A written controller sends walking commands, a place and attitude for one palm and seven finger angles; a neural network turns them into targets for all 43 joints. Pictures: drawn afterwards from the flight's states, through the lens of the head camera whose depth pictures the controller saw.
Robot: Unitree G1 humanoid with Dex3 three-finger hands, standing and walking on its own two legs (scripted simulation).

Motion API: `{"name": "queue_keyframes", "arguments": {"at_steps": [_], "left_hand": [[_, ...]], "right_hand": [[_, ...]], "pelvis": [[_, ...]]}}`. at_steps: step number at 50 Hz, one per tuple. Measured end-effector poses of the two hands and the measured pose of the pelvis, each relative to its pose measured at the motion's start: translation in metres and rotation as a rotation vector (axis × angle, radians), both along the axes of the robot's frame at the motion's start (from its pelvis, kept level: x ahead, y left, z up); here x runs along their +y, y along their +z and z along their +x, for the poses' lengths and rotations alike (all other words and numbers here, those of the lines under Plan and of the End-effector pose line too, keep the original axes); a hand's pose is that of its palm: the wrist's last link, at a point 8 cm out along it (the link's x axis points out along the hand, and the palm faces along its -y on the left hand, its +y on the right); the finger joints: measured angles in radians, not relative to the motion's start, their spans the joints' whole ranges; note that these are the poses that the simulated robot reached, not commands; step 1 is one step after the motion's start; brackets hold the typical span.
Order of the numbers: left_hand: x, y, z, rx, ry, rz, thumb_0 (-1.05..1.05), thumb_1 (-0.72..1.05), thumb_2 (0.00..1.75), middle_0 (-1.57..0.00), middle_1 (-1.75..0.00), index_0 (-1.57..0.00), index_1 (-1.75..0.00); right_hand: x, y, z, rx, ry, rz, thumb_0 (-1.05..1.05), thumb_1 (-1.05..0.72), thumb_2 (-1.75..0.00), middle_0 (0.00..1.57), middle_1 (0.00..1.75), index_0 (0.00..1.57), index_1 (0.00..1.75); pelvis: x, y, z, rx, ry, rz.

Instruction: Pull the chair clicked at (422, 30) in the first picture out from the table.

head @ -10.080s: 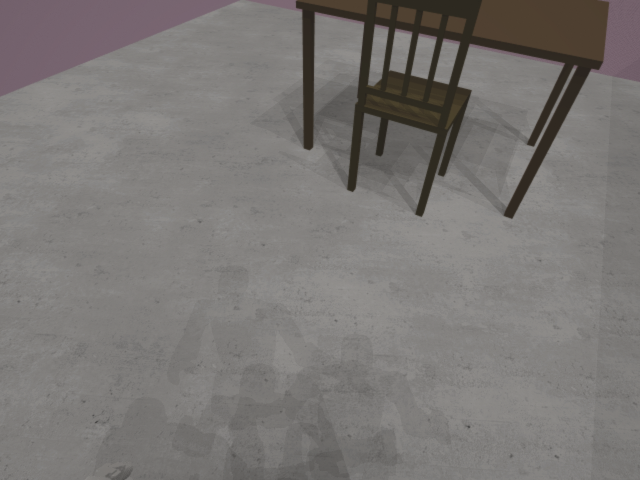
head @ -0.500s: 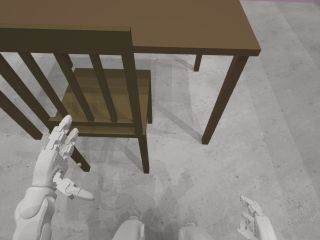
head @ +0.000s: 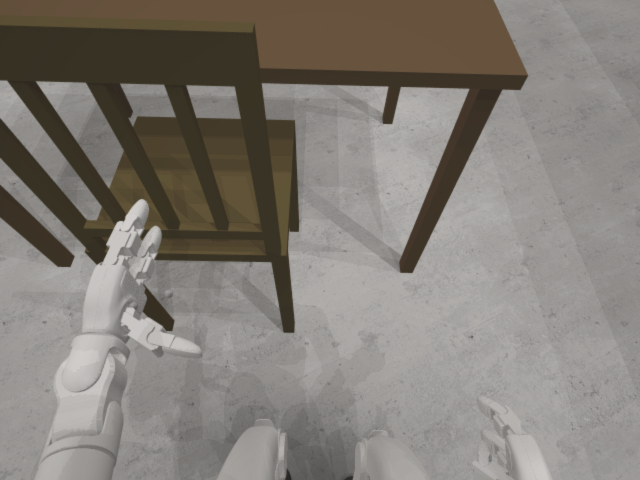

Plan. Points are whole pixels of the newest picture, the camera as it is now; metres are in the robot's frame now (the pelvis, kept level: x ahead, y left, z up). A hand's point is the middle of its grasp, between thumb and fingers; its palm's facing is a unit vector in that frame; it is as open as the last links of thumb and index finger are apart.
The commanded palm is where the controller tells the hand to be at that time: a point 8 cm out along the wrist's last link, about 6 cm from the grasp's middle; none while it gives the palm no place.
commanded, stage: aim the fingers beside a spindle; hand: left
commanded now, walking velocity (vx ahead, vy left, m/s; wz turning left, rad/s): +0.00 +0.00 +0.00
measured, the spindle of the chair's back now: (143, 168) +0.53 +0.28 +0.03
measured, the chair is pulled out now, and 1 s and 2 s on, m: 0.00 0.00 0.00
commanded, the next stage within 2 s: none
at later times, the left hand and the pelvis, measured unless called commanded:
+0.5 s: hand (196, 261) +0.38 +0.18 +0.01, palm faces -0.01 -1.00 -0.03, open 16.9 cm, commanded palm +0.36 +0.22 +0.01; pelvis +0.00 +0.02 -0.01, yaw -1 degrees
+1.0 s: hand (204, 265) +0.38 +0.17 +0.01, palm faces -0.02 -1.00 -0.04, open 16.9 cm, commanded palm +0.35 +0.22 +0.01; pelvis +0.00 +0.01 -0.01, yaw +0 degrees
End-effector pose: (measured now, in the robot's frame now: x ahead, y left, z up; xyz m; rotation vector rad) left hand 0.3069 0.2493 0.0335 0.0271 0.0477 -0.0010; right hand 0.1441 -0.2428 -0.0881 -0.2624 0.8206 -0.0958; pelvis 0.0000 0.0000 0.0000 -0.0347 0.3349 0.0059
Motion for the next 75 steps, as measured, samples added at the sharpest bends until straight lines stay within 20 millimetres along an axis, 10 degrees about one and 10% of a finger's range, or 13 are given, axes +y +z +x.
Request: {"name": "queue_keyframes", "arguments": {"at_steps": [28, 75], "left_hand": [[-0.024, -0.021, 0.06, -0.023, -0.016, -0.002, -0.01, -0.5, 0.3, -0.06, -0.07, -0.06, -0.08], [-0.029, -0.029, 0.056, -0.011, -0.021, -0.011, -0.01, -0.5, 0.3, -0.07, -0.08, -0.06, -0.08]], "right_hand": [[0.01, -0.027, -0.038, 0.178, -0.043, -0.005, 0.01, -0.9, -0.9, 0.2, 0.3, 0.2, 0.3], [-0.003, -0.03, -0.032, 0.165, -0.056, -0.01, 0.0, -0.9, -0.9, 0.2, 0.3, 0.2, 0.3]], "pelvis": [[0.017, -0.015, -0.003, 0.063, -0.01, -0.01], [0.005, -0.018, -0.005, 0.068, -0.015, -0.003]]}}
